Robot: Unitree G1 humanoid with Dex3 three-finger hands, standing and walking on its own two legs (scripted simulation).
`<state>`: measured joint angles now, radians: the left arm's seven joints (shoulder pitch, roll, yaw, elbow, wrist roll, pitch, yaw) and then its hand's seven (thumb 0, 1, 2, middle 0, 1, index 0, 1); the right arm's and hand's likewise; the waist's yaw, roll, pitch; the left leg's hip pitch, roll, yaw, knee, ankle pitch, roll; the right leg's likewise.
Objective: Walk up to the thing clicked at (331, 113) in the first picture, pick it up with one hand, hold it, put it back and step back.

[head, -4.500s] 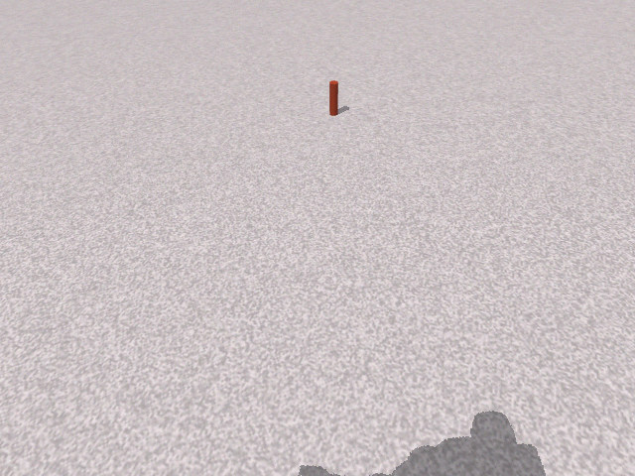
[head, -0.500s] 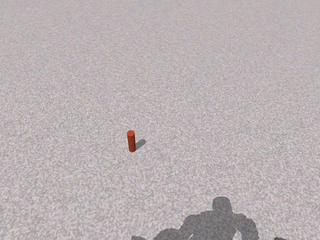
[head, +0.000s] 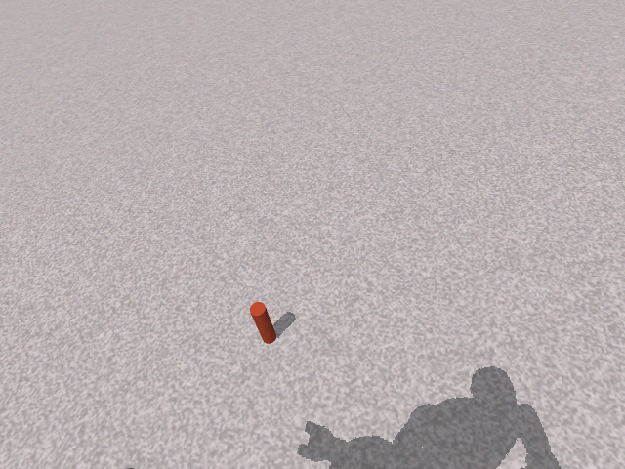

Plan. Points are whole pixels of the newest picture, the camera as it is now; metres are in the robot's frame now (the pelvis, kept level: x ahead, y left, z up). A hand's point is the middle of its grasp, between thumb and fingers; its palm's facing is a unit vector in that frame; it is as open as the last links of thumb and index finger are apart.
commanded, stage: walk up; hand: left
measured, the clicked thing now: (263, 323) +0.68 +0.26 -0.67
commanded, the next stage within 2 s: none
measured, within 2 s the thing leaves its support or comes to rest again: neither
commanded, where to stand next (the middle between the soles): +0.35 +0.04 m, yaw +0 degrees
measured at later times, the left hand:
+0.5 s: hand out of the picture +0.18 +0.34 -0.16, palm faces -0.04 -0.95 -0.32, open 7.4 cm
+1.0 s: hand (163, 361) +0.33 +0.29 -0.13, palm faces -0.04 -0.92 -0.39, open 7.4 cm
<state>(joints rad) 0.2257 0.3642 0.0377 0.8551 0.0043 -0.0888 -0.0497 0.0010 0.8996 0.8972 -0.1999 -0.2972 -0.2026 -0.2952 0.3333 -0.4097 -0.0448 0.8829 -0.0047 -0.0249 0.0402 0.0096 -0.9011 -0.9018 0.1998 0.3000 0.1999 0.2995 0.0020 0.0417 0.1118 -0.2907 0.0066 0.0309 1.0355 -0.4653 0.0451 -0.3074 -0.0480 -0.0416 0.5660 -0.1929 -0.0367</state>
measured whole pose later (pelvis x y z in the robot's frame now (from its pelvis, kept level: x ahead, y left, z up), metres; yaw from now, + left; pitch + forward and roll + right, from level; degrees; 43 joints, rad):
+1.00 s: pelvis +0.25 +0.04 +0.00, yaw -1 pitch -3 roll +2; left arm 0.22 0.35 0.02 0.87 0.02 -0.05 -0.03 0.00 0.90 0.90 -0.20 -0.30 -0.20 -0.30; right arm 0.26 -0.40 -0.03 0.89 0.00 -0.01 0.01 0.01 -0.90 -0.90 0.20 0.30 0.20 0.30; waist 0.02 0.04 0.12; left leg -0.35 0.00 0.02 0.96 -0.53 0.03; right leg -0.33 -0.05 -0.04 0.58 -0.19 -0.03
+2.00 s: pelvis +0.30 +0.04 +0.01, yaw +0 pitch -3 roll +0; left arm 0.08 0.34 0.01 1.14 0.01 -0.02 -0.02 0.00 0.90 0.90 -0.20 -0.30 -0.20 -0.30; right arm 0.08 -0.36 -0.01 1.14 -0.01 -0.02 0.01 0.01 -0.90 -0.90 0.20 0.30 0.20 0.30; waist 0.01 0.01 0.04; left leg -0.15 0.04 0.02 0.36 -0.16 -0.02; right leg -0.11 -0.02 -0.03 0.35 -0.20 0.01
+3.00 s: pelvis +0.31 +0.05 +0.02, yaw +0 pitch -2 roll +0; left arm 0.09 0.34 0.01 1.14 0.01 -0.01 -0.01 0.00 0.90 0.90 -0.20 -0.30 -0.20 -0.30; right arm 0.08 -0.35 0.00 1.15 -0.01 -0.01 0.01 0.01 -0.90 -0.90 0.20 0.30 0.20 0.30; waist 0.00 0.00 0.05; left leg -0.12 0.03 0.03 0.31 -0.16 -0.02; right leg -0.09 -0.03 -0.02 0.31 -0.19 0.02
